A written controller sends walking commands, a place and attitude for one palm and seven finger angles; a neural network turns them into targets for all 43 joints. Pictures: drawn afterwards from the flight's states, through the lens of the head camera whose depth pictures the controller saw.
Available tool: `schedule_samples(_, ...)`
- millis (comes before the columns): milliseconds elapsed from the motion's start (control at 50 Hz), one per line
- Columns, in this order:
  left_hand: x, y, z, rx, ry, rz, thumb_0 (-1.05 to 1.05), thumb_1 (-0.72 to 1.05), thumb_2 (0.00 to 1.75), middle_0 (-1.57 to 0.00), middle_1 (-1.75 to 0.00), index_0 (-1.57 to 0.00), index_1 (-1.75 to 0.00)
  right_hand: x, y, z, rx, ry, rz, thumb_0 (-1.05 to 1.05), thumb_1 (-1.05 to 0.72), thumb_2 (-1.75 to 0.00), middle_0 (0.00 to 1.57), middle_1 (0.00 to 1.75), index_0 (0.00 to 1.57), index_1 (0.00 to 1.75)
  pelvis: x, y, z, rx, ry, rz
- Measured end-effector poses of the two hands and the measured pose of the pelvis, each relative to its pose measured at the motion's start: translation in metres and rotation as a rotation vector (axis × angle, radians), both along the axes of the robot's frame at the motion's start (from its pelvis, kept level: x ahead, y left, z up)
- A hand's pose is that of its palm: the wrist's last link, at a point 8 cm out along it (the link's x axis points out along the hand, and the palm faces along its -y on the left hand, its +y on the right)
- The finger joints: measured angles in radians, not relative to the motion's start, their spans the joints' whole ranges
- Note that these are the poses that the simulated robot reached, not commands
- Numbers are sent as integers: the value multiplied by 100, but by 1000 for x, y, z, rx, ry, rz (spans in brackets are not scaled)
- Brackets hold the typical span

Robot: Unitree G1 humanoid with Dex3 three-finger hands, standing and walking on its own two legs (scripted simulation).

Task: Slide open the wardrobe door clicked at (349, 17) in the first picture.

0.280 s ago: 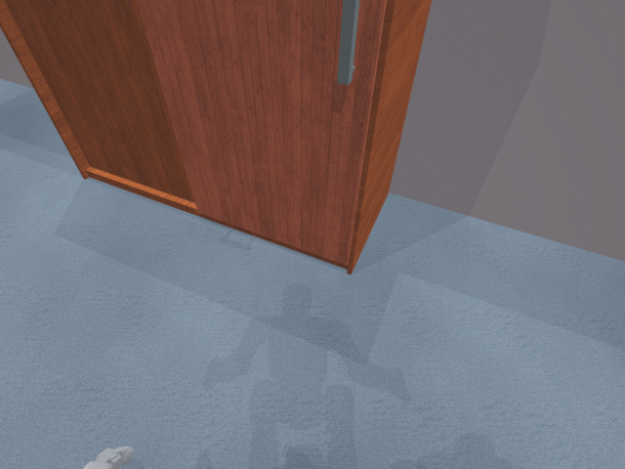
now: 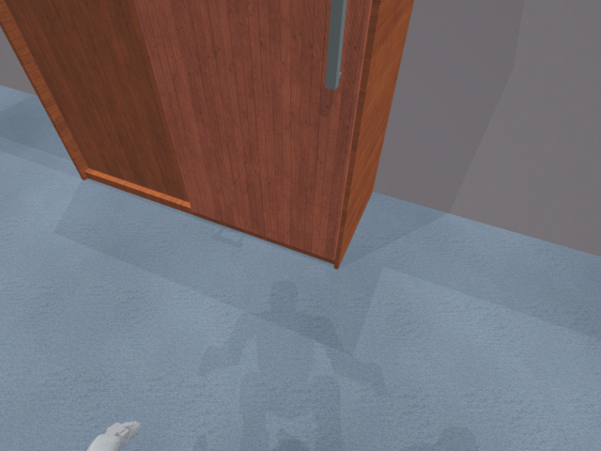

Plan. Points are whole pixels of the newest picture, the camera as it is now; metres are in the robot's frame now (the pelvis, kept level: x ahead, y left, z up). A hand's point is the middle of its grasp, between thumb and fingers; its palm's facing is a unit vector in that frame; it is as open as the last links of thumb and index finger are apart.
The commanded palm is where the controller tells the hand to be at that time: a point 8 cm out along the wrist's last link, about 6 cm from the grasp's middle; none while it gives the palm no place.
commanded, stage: stand and wait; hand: right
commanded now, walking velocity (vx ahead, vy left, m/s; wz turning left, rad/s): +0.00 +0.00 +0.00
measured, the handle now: (339, 29) +0.97 -0.04 +0.18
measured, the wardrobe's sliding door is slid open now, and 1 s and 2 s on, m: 0.00 0.00 0.00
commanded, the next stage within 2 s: look at it before walking up in 0.54 s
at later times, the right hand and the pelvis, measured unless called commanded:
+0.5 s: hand out of the picture +0.06 -0.24 -0.15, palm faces -0.03 +0.94 -0.35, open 7.3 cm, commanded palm none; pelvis -0.02 +0.01 +0.00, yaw +0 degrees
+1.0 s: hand out of the picture +0.06 -0.23 -0.15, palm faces -0.04 +0.94 -0.33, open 7.3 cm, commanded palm none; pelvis -0.01 +0.02 +0.01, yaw +0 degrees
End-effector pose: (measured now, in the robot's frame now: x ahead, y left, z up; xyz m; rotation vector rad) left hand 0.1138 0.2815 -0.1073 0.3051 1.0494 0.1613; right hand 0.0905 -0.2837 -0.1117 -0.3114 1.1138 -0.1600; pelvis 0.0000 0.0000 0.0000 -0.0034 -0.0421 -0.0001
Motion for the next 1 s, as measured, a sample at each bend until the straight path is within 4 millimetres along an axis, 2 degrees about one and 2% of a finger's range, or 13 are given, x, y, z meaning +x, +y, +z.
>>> schedule_samples(220, -44, 18, -7, 14, 114, 44, 1, 90, 90, -20, -30, -20, -30, -34, 2, -4, -8, 86, -27, 0, -91, -90, 20, 30, 21, 30, -9, 8, 2, 1, -4, 1)
schedule_samples(420, -70, 25, -12, 11, 168, 67, 1, 90, 90, -20, -30, -20, -30, -42, 3, -1, -22, 99, -33, 0, -91, -90, 20, 30, 21, 30, -15, 13, 4, 1, -8, 2)
schedule_samples(640, -74, 26, -13, -1, 166, 71, 1, 90, 90, -20, -30, -20, -30, -35, 8, 2, -23, 78, -21, 0, -91, -90, 20, 30, 21, 30, -18, 16, 5, 0, -5, 4)
schedule_samples(1000, -63, 28, -9, 10, 161, 68, 1, 90, 90, -20, -30, -20, -30, -32, 10, -1, -12, 92, -21, 0, -91, -90, 20, 30, 21, 30, -12, 17, 6, 2, 2, 6)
